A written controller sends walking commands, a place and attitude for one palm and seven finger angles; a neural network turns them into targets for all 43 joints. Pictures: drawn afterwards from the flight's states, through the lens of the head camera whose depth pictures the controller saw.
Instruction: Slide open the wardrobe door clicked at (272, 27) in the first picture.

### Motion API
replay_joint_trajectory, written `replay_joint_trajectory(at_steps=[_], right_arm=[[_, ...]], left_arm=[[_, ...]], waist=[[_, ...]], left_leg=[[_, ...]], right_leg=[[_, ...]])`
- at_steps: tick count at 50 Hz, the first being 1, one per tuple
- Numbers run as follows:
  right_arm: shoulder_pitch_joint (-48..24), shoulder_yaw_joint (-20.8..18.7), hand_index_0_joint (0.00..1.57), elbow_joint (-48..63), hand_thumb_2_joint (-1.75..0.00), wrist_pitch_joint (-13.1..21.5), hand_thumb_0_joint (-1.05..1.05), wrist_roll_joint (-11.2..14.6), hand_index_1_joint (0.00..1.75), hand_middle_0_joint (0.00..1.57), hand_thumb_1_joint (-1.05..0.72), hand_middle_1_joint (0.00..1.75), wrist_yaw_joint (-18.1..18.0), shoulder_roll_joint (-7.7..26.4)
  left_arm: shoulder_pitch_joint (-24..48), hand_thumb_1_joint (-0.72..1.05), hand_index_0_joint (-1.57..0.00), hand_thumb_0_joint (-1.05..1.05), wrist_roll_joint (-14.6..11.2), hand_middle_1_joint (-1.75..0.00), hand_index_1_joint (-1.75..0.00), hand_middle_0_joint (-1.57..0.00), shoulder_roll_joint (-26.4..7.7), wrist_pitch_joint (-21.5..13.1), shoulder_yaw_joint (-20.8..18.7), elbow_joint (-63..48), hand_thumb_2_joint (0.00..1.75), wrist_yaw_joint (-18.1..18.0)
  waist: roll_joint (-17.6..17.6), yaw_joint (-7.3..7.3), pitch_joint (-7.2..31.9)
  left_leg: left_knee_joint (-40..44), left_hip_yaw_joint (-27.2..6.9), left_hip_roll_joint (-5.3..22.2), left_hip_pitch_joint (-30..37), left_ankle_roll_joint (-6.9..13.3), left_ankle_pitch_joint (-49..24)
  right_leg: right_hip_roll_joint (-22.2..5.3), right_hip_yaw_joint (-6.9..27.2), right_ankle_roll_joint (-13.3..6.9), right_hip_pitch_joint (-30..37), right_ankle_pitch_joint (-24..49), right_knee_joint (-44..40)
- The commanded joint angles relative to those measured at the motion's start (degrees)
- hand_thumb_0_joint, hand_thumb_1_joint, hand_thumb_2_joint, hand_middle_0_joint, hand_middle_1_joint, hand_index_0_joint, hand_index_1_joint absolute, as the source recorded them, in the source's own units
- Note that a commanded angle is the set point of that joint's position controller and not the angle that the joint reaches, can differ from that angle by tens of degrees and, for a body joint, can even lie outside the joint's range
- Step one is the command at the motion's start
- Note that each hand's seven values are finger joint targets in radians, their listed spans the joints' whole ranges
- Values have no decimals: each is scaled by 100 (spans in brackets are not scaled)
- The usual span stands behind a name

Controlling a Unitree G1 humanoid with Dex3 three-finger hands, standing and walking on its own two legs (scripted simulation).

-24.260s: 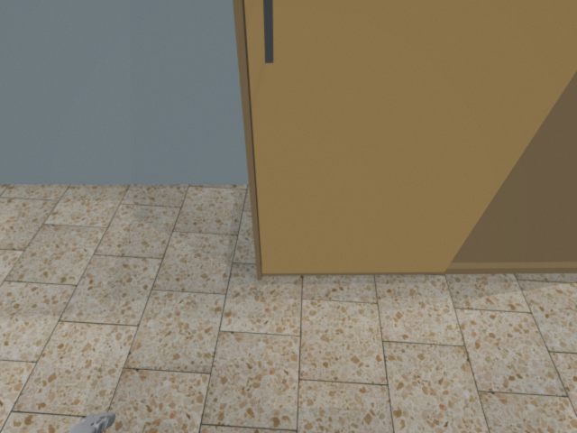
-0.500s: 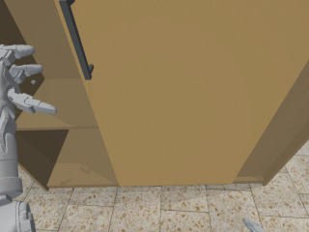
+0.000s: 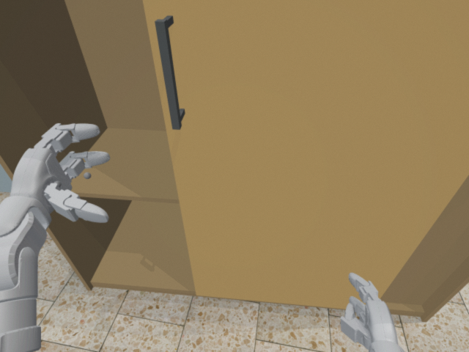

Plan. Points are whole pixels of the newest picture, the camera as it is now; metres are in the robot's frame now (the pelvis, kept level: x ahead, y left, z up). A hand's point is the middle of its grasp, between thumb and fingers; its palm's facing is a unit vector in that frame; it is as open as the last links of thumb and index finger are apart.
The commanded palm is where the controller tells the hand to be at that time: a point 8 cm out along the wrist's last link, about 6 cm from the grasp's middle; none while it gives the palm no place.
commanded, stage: draw the hand back to the body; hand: left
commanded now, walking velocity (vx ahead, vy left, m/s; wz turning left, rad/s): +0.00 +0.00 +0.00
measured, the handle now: (172, 76) +0.52 +0.21 +0.26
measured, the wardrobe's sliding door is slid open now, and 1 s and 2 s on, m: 0.49 0.49 0.49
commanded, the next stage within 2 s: step back with the hand held close in 1.06 s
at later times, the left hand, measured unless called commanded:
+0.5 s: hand (88, 207) +0.24 +0.26 +0.17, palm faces +0.42 -0.84 -0.35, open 10.6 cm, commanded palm +0.19 +0.30 +0.18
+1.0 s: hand (82, 232) +0.21 +0.25 +0.16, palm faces +0.46 -0.81 -0.37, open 7.5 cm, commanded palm +0.16 +0.29 +0.18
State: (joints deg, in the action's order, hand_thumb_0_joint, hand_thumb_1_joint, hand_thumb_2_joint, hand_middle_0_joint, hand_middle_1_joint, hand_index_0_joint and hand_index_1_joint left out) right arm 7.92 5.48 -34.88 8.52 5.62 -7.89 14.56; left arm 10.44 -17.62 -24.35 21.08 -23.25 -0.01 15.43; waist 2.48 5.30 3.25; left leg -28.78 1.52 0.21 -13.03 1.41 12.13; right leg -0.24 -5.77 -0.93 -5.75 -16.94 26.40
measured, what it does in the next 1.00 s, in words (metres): stands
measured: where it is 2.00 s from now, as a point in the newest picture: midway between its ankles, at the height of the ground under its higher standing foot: outside the picture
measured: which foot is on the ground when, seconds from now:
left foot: down 0.00-1.00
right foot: down 0.00-1.00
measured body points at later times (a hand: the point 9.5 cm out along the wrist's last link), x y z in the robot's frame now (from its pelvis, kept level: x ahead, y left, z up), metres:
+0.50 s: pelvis +0.02 +0.00 +0.01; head -0.01 -0.02 +0.46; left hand +0.21 +0.30 +0.19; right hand +0.16 -0.25 -0.09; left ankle +0.04 +0.10 -0.74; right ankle -0.02 -0.11 -0.74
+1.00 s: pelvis +0.02 -0.01 +0.01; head -0.01 -0.03 +0.46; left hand +0.18 +0.29 +0.18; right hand +0.21 -0.23 -0.07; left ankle +0.04 +0.10 -0.74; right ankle -0.02 -0.11 -0.74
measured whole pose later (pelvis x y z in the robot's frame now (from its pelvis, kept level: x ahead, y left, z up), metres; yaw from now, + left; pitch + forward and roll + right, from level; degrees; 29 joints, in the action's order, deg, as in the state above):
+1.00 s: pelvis +0.02 -0.01 +0.01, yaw -2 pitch -5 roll +0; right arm 10.3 1.9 -37.7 5.9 -0.3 -5.2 12.2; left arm -25.1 -4.2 -19.4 -4.3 -18.7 -20.0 -6.2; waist 3.1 4.8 0.0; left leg -22.2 2.7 0.8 -6.9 0.5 10.6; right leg 0.6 -4.4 -1.4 -0.2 -14.9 19.7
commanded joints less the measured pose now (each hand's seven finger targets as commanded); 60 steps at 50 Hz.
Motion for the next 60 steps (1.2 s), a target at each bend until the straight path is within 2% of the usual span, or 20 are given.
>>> replay_joint_trajectory(at_steps=[1,3,4,9,15,17,18,27,28,32,33,39,42,43,47,48,57,58,59,60], right_arm=[[-481,-332,20,647,-90,437,0,-409,30,20,-90,30,142,622],[-440,-401,20,661,-90,329,0,-420,30,20,-90,30,237,607],[-472,-419,20,698,-90,303,0,-447,30,20,-90,30,269,622],[-497,-503,20,638,-90,221,0,-501,30,20,-90,30,298,583],[-521,-598,20,574,-90,160,0,-524,30,20,-90,30,281,524],[-528,-623,20,546,-90,167,0,-546,30,20,-90,30,273,580],[-506,-649,20,578,-90,155,0,-540,30,20,-90,30,272,535],[-446,-736,20,650,-90,99,0,-558,30,20,-90,30,317,545],[-413,-735,20,667,-90,86,0,-544,30,20,-90,30,320,475],[-416,-732,20,685,-90,80,0,-566,30,20,-90,30,309,509],[-397,-731,20,717,-90,69,0,-558,30,20,-90,30,304,445],[-444,-673,20,665,-90,83,0,-592,30,20,-90,30,229,460],[-443,-672,20,622,-90,104,0,-612,30,20,-90,30,202,467],[-461,-663,20,640,-90,85,0,-599,30,20,-90,30,206,400],[-513,-656,20,627,-90,66,0,-613,30,20,-90,30,213,446],[-507,-650,20,640,-90,57,0,-610,30,20,-90,30,214,390],[-528,-665,20,639,-90,65,0,-630,30,20,-90,30,226,434],[-501,-668,20,655,-90,51,0,-616,30,20,-90,30,222,387],[-512,-667,20,655,-90,63,0,-615,30,20,-90,30,232,441],[-529,-676,20,851,-90,-98,0,-560,30,20,-90,30,265,565]], left_arm=[[1183,-30,-24,0,728,-100,-100,-24,-1130,-1576,-188,-1420,32,-1372],[489,-22,-24,0,897,-96,-96,-24,-905,-2013,-92,-1807,36,-1772],[381,-19,-24,0,966,-94,-94,-24,-1021,-2197,-208,-2128,37,-1882],[-117,-1,-23,0,1187,-83,-83,-23,-1004,-2683,-244,-2497,46,-2171],[-1089,21,-22,0,1266,-70,-70,-22,-787,-2877,-160,-2647,57,-2253],[-1255,28,-22,0,1319,-66,-66,-22,-972,-2942,-340,-2689,60,-2264],[-1605,32,-22,0,1284,-64,-64,-22,-733,-2939,-177,-2682,62,-2258],[-2777,65,-21,0,1298,-45,-45,-21,-926,-3027,-491,-3134,78,-2213],[-3015,68,-21,0,1281,-43,-43,-21,-665,-3011,-287,-3148,80,-2208],[-3159,83,-20,0,1314,-34,-34,-20,-812,-3003,-396,-3344,87,-2217],[-3395,86,-20,0,1286,-32,-32,-20,-583,-2977,-221,-3324,88,-2214],[-2769,90,-20,0,1352,-30,-30,-20,-693,-2975,-217,-3443,90,-2275],[-2812,90,-20,0,1358,-30,-30,-20,-760,-2971,-304,-3313,90,-2299],[-2983,90,-20,0,1331,-30,-30,-20,-482,-2941,-85,-3182,90,-2280],[-2859,90,-20,0,1348,-30,-30,-20,-696,-2935,-250,-3203,90,-2268],[-3027,90,-20,0,1311,-30,-30,-20,-494,-2913,-100,-3124,90,-2256],[-3037,90,-20,0,1343,-30,-30,-20,-815,-2942,-386,-3340,90,-2266],[-3191,90,-20,0,1307,-30,-30,-20,-580,-2916,-211,-3257,90,-2252],[-2845,90,-20,0,1335,-30,-30,-20,-775,-2959,-325,-3489,90,-2270],[-2409,90,-20,0,1360,-30,-30,-20,-1382,-3150,-877,-3783,90,-2313]], waist=[[557,-338,-117],[83,-291,218],[178,-222,548],[304,-209,601],[275,-194,344],[115,-151,309],[132,-180,216],[71,-114,173],[148,-169,87],[125,-145,56],[132,-180,-37],[116,-207,-90],[38,-175,-63],[22,-201,-192],[-4,-133,-94],[-12,-167,-194],[41,-95,16],[21,-132,-74],[97,-124,98],[-32,-346,-468]], left_leg=[[762,-426,19,780,-96,169],[863,-383,89,848,-65,34],[873,-350,84,985,-59,-109],[922,-206,110,1136,-38,-405],[934,-134,119,1104,-28,-738],[961,-130,104,1106,-34,-767],[932,-100,122,1053,-15,-853],[808,49,93,1025,-3,-1151],[798,54,111,980,-1,-1198],[794,71,86,1051,-4,-1127],[784,67,107,998,5,-1145],[834,46,61,1142,8,-866],[851,51,42,1178,26,-838],[876,36,76,1116,22,-806],[880,48,37,1155,32,-863],[875,41,65,1112,39,-873],[819,57,29,1172,25,-1163],[828,60,60,1118,31,-1162],[816,47,32,1184,17,-1185],[406,-72,221,748,113,-1143]], right_leg=[[77,382,-58,-1156,327,-757],[76,355,-57,-709,464,-754],[78,370,-67,-519,574,-734],[81,406,-51,-296,741,-829],[64,374,-24,-163,930,-851],[101,350,-10,-192,949,-939],[57,356,-4,-125,1044,-854],[54,386,55,-141,1453,-948],[17,376,54,-94,1492,-858],[50,383,70,-200,1439,-985],[14,385,70,-167,1467,-909],[41,390,76,-344,1132,-1091],[44,397,79,-286,1136,-1140],[21,389,74,-254,1084,-1072],[33,425,81,-194,1155,-1160],[-4,423,85,-171,1202,-1097],[21,418,83,-42,1538,-1090],[-7,405,89,-25,1544,-1013],[18,417,77,-20,1537,-1037],[-321,795,161,-795,1953,-1256]])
